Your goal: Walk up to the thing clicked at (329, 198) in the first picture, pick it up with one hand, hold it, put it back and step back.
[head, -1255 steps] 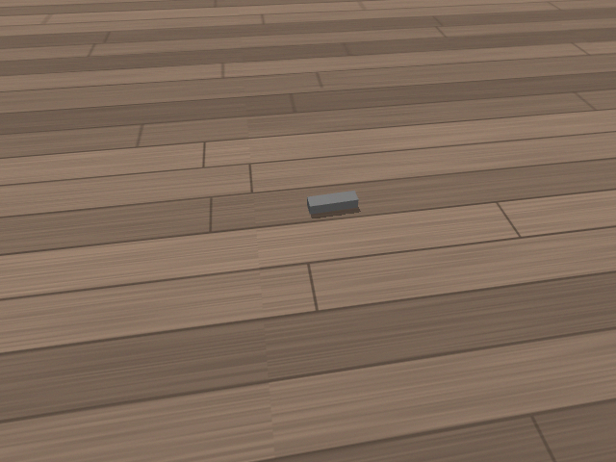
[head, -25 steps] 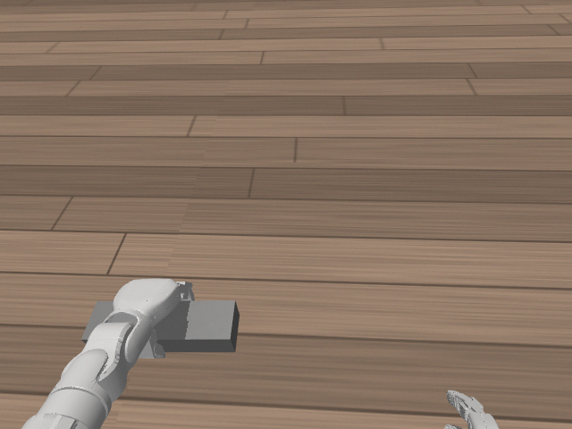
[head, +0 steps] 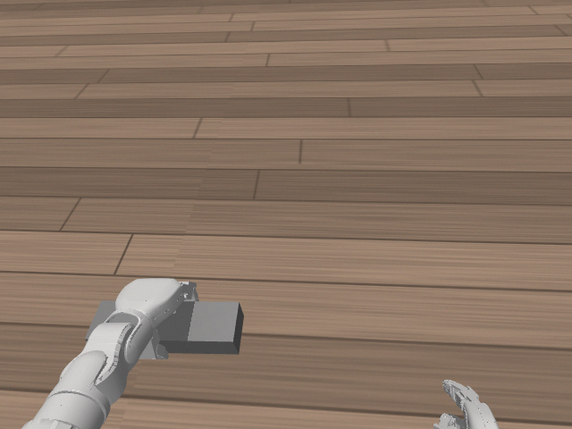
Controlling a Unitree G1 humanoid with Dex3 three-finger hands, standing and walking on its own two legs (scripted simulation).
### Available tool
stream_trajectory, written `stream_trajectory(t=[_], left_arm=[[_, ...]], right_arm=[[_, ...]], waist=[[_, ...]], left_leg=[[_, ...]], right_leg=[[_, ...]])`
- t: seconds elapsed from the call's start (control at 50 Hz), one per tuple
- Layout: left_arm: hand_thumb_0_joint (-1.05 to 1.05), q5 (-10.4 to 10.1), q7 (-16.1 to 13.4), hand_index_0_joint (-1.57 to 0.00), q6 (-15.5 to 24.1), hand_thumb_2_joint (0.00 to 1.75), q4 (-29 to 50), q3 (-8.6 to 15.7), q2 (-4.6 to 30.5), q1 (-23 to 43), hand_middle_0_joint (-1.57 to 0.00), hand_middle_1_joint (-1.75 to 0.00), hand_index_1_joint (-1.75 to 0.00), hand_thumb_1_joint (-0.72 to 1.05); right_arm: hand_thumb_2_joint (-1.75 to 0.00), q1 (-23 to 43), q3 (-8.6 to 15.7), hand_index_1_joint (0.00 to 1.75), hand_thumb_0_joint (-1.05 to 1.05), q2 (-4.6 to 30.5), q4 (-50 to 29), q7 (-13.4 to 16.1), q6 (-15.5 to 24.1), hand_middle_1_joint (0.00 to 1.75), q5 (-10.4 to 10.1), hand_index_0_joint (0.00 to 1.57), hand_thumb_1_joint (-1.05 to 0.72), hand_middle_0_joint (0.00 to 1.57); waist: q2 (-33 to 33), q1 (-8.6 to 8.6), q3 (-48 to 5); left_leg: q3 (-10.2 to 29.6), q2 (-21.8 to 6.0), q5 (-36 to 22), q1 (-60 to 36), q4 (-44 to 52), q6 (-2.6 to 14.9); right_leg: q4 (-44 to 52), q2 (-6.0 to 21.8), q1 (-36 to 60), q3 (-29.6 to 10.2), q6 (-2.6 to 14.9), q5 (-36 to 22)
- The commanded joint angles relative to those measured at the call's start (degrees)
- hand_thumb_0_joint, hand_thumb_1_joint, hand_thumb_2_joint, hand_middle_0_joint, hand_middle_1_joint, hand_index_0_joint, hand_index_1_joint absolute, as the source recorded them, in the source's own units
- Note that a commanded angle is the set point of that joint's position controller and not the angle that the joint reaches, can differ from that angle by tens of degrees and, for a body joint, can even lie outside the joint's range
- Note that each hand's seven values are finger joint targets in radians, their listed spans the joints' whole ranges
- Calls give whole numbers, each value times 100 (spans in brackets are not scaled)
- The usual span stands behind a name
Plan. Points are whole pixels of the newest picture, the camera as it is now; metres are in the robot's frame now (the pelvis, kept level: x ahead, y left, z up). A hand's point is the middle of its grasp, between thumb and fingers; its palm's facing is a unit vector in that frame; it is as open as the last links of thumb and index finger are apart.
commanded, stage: hold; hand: left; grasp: from above
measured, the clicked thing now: (168, 327) +0.30 +0.21 -0.06
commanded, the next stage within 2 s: crouch in 0.48 s
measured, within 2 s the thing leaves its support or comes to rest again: neither
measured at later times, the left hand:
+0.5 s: hand (159, 319) +0.30 +0.22 -0.04, palm faces -0.45 -0.03 -0.89, open 9.7 cm
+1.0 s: hand (175, 336) +0.31 +0.22 -0.13, palm faces -0.44 +0.05 -0.90, open 9.6 cm
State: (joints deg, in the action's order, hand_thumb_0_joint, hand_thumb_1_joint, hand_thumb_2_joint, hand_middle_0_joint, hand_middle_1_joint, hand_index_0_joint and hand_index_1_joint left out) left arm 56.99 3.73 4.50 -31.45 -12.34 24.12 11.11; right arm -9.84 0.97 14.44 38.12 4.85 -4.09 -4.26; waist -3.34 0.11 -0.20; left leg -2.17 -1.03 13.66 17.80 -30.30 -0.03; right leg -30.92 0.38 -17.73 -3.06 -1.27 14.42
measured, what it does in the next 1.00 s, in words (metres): stands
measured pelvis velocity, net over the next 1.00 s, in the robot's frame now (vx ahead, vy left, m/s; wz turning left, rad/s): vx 0.00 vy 0.00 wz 0.03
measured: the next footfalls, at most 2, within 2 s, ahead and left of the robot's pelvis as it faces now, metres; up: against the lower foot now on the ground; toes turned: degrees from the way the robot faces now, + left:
none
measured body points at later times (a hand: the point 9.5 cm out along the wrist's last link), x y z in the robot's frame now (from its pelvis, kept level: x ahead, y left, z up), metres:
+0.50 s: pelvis +0.01 +0.00 +0.00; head +0.03 -0.02 +0.45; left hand +0.32 +0.22 +0.01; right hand +0.16 -0.25 -0.12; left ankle +0.02 +0.12 -0.73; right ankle +0.02 -0.13 -0.73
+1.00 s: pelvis +0.00 +0.00 -0.04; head +0.06 +0.00 +0.41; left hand +0.33 +0.22 -0.08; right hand +0.13 -0.27 -0.16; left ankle +0.02 +0.12 -0.73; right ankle +0.02 -0.13 -0.73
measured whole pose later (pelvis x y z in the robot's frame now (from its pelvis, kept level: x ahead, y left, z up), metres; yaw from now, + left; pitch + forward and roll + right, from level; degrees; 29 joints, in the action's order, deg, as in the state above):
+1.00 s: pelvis +0.00 +0.00 -0.04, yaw +2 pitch +12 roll -1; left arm 66.5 -12.5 8.1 -53.3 -11.6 21.9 22.1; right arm -10.7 3.4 15.0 38.2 1.8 -6.1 -1.2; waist -1.1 -2.2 -4.9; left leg 0.1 -1.2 21.4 40.7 -50.3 -0.3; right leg -49.8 0.1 -39.3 -1.1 -1.2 22.3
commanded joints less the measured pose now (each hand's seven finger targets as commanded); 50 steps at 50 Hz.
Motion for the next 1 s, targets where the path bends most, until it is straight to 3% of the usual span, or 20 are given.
stream_trajectory(t=[0.0, 0.04, 0.08, 0.12, 0.2, 0.26, 0.34, 0.36, 0.44, 0.48, 0.54, 0.56, 0.58, 0.62, 0.66, 0.76, 0.86, 0.9, 0.96, 0.98], left_arm=[[0, -56, -263, -91, 1, 90, 1038, 669, 1171, 1852, -88, -86, -83, 55], [0, -59, -272, -91, 4, 89, 973, 723, 1217, 1908, -88, -85, -83, 55], [0, -66, -277, -92, 0, 90, 945, 597, 1106, 1883, -89, -85, -83, 55], [0, -35, -280, -92, 3, 92, 837, 759, 1209, 1728, -89, -86, -84, 56], [0, -23, -282, -93, 62, 92, 992, 662, 1216, 2025, -91, -84, -82, 57], [0, 12, -354, -92, 72, 92, 915, 804, 1310, 1950, -89, -85, -82, 55], [0, -33, -434, -93, 71, 91, 920, 631, 1142, 2223, -90, -86, -83, 57], [0, -5, -466, -92, 47, 93, 757, 726, 1229, 2088, -90, -86, -84, 56], [0, 14, -467, -91, 8, 93, 669, 705, 1157, 1697, -89, -83, -82, 53], [0, 21, -433, -90, 30, 92, 908, 683, 1247, 2041, -88, -85, -83, 52], [0, -30, -409, -90, 33, 93, 800, 695, 1217, 1986, -89, -84, -82, 53], [0, -34, -398, -94, 35, 85, 798, 577, 1086, 1921, -88, -90, -84, 58], [0, -43, -396, -86, 36, 79, 798, 533, 1038, 1871, -80, -82, -78, 50], [0, 11, -439, -87, 45, 82, 586, 687, 1144, 1743, -85, -80, -77, 49], [0, 54, -511, -88, 101, 84, 466, 598, 1016, 1692, -86, -79, -77, 50], [0, 291, -986, -90, 315, 86, -75, 688, 961, 1867, -89, -76, -75, 51], [0, 721, -1586, -93, 373, 82, -792, 545, 809, 2592, -91, -77, -75, 55], [0, 872, -1829, -94, 388, 82, -1037, 574, 842, 2907, -92, -77, -75, 56], [0, 1021, -2160, -98, 324, 80, -1751, 463, 567, 3082, -95, -77, -75, 60], [0, 1065, -2270, -98, 316, 81, -1789, 557, 711, 3344, -95, -77, -75, 61]], right_arm=[[-90, 536, 232, 30, 0, 699, -803, 23, 218, 30, 25, 20, -91, 20], [-90, 507, 257, 30, 0, 730, -775, 30, 198, 30, 29, 20, -91, 20], [-90, 501, 245, 30, 0, 710, -785, 22, 185, 30, 29, 20, -91, 20], [-90, 493, 258, 30, 0, 707, -808, 21, 158, 30, 13, 20, -90, 20], [-90, 469, 258, 30, 0, 711, -809, 17, 134, 30, 21, 20, -91, 20], [-90, 459, 282, 30, 0, 710, -784, 23, 102, 30, 16, 20, -91, 20], [-90, 410, 300, 30, 0, 729, -762, 12, 75, 30, 27, 20, -91, 20], [-90, 407, 306, 30, 0, 733, -736, 11, 65, 30, 23, 20, -91, 20], [-90, 398, 336, 30, 0, 755, -794, -16, 33, 30, 20, 20, -90, 20], [-90, 363, 345, 30, 0, 745, -769, -12, 24, 30, 15, 20, -91, 20], [-90, 362, 340, 30, 0, 754, -787, -9, -7, 30, 8, 20, -91, 20], [-92, 375, 328, 30, 0, 726, -818, -10, -5, 30, 4, 20, -93, 20], [-90, 374, 334, 30, 0, 748, -833, -17, -8, 30, 2, 20, -89, 20], [-90, 364, 334, 30, 0, 749, -812, -11, -34, 30, 4, 20, -90, 20], [-90, 327, 329, 30, 0, 734, -798, -26, -52, 30, 19, 20, -90, 20], [-90, 192, 353, 30, 0, 744, -677, -83, -123, 30, 126, 20, -90, 20], [-90, -157, 494, 30, 0, 826, -464, -214, -116, 30, 274, 20, -90, 20], [-90, -321, 555, 30, 0, 865, -416, -261, -102, 30, 336, 20, -90, 20], [-90, -459, 605, 30, 0, 885, -411, -323, -59, 30, 389, 20, -91, 20], [-90, -471, 627, 30, 0, 906, -392, -328, -36, 30, 414, 20, -91, 20]], waist=[[221, 0, -1384], [278, 1, -1455], [267, -13, -1392], [309, 42, -1363], [217, -4, -1462], [213, 39, -1597], [188, -57, -1575], [169, -15, -1522], [197, 52, -1474], [153, 25, -1653], [270, 19, -1541], [300, -13, -1494], [294, -20, -1472], [362, 12, -1393], [464, -45, -1281], [484, -162, -1282], [326, -344, -1919], [165, -383, -2139], [343, -461, -2229], [249, -444, -2434]], left_leg=[[17, 185, -800, -894, 413, 108], [37, 161, -937, -948, 401, 107], [23, 173, -977, -928, 411, 105], [4, 204, -944, -881, 405, 117], [13, 184, -1015, -962, 419, 107], [16, 194, -1164, -1005, 389, 106], [11, 181, -1161, -1076, 396, 100], [17, 184, -1136, -1030, 417, 93], [32, 161, -1230, -987, 445, 74], [34, 166, -1412, -1052, 416, 82], [29, 170, -1384, -1038, 423, 96], [18, 177, -1340, -1033, 425, 109], [17, 182, -1289, -1050, 440, 102], [4, 209, -1233, -961, 405, 119], [21, 192, -1191, -871, 380, 109], [32, 215, -1104, -400, -88, 93], [56, 200, -1091, 356, -1198, 75], [107, 165, -941, 763, -1682, 51], [116, 184, -514, 1712, -2358, 90], [102, 191, -416, 1976, -2603, 98]], right_leg=[[565, -230, 188, 154, 164, -646], [563, -246, 219, 180, 155, -752], [573, -236, 220, 173, 162, -813], [609, -215, 243, 174, 151, -782], [584, -230, 271, 172, 169, -848], [561, -225, 366, 182, 162, -987], [577, -229, 290, 183, 165, -1007], [583, -225, 307, 194, 172, -970], [571, -242, 376, 233, 205, -1002], [531, -242, 447, 221, 193, -1209], [586, -233, 442, 214, 177, -1200], [601, -224, 388, 220, 170, -1193], [617, -213, 389, 211, 174, -1140], [639, -189, 349, 204, 153, -1098], [579, -205, 283, 225, 167, -1046], [176, -177, -232, 224, 171, -990], [-846, -179, -1252, 244, 179, -1007], [-1300, -210, -1827, 292, 224, -792], [-1868, -206, -2515, 308, 225, -453], [-2070, -207, -2754, 304, 222, -379]])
